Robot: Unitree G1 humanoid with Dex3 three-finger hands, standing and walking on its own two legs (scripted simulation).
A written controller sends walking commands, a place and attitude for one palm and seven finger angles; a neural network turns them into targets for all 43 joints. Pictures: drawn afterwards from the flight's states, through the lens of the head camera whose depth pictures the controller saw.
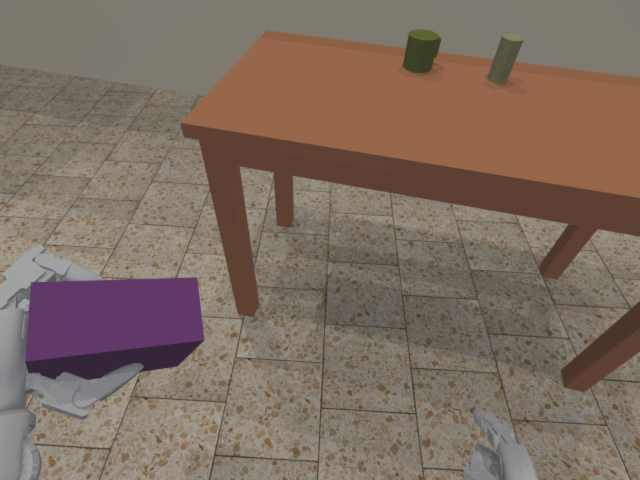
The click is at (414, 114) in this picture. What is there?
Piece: table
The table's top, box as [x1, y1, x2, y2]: [180, 31, 639, 213]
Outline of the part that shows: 180,123 183,135 185,137 639,213 639,78 637,77 515,62 507,81 505,83 494,83 488,80 486,77 493,59 438,52 437,56 433,60 432,68 430,71 425,73 415,73 406,70 402,66 405,48 266,31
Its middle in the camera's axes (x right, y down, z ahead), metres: +0.37 -0.33 +0.97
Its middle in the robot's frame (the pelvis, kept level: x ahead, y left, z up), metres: +0.97 -0.31 +0.01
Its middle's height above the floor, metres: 0.78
